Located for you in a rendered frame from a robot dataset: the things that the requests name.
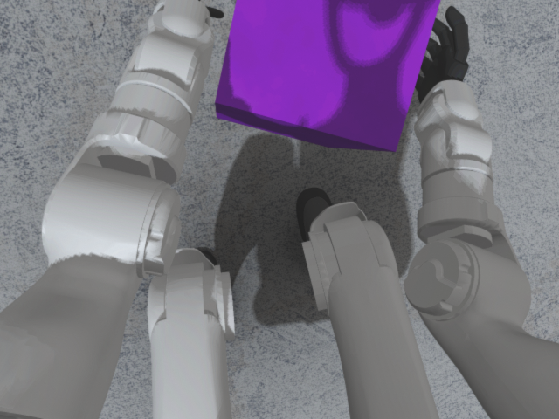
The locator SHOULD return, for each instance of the robot right forearm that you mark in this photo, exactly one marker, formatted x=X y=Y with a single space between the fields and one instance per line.
x=456 y=172

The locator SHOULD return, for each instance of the robot left hand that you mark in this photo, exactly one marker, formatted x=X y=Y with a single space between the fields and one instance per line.
x=215 y=12

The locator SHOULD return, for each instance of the robot left forearm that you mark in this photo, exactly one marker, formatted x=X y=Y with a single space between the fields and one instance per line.
x=145 y=128

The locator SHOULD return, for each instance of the robot right foot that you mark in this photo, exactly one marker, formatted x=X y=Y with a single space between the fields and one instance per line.
x=310 y=203

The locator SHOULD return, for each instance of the robot right hand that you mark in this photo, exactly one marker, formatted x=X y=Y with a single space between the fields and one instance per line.
x=449 y=58

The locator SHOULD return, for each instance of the carton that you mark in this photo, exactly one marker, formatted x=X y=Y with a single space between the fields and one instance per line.
x=336 y=73

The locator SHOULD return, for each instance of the right robot upper arm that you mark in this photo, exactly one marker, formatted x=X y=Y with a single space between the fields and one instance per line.
x=474 y=303

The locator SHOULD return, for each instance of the robot left thigh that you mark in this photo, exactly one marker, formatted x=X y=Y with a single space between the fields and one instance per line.
x=188 y=346

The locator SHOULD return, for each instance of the left robot upper arm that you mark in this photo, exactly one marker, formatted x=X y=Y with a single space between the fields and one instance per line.
x=60 y=341

